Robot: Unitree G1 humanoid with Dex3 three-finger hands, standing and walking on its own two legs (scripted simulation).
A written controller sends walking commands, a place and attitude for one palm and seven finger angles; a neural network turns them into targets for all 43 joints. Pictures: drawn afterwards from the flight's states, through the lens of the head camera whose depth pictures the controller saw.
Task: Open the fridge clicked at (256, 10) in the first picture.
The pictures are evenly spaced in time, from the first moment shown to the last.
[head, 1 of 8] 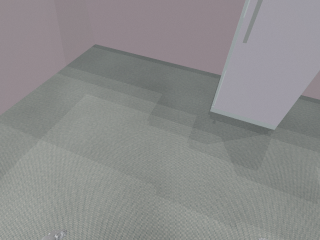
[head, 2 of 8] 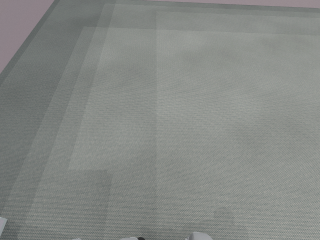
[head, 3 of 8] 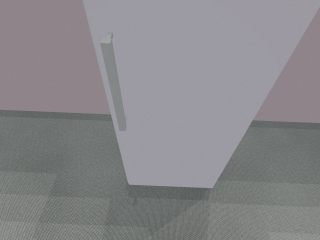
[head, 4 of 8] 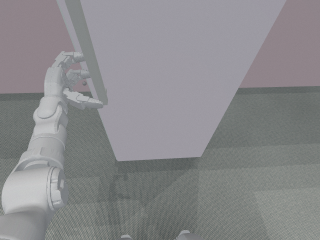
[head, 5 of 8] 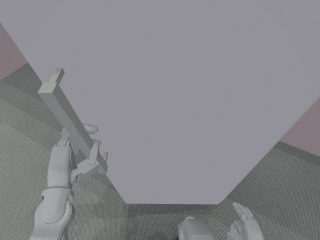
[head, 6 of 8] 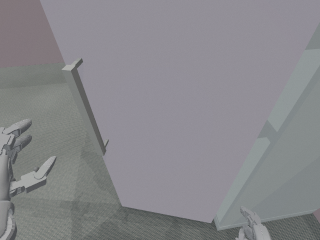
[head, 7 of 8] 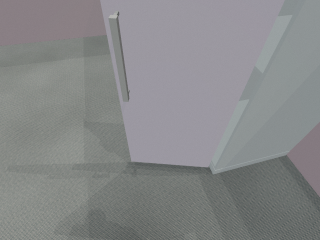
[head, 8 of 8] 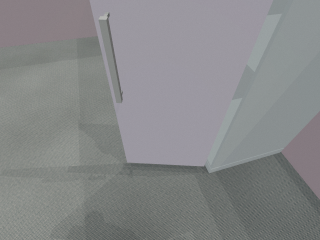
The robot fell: no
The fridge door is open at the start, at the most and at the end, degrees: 0 76 70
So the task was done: yes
